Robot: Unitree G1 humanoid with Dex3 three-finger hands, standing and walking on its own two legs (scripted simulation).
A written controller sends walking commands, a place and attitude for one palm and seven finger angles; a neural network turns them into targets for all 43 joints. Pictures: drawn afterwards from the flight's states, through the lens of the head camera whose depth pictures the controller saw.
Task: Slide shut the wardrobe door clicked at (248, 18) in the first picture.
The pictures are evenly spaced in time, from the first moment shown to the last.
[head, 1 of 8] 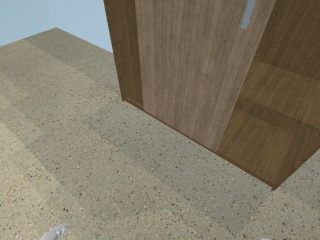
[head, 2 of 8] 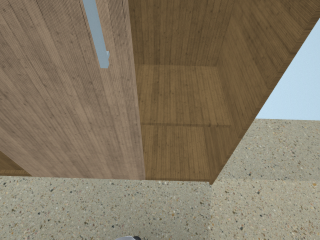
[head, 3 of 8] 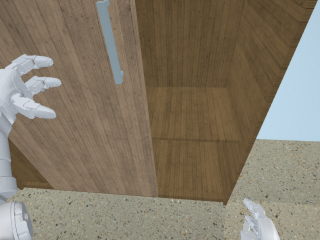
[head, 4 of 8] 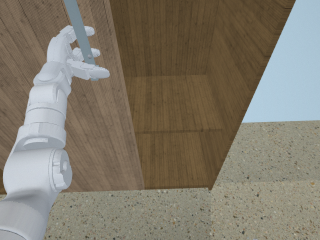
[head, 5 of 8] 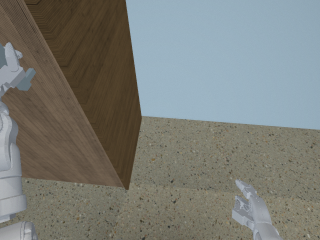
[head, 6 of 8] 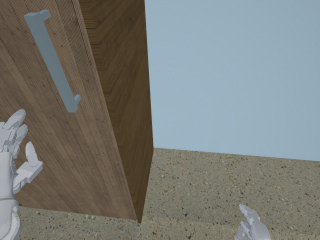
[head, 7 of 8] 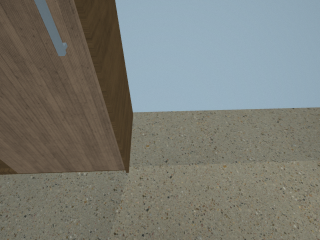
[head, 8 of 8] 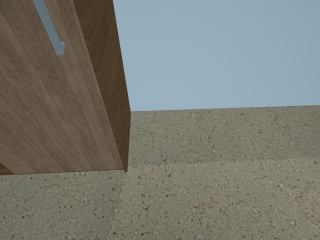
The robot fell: no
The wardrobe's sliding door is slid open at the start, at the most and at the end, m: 0.41 0.41 0.00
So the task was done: yes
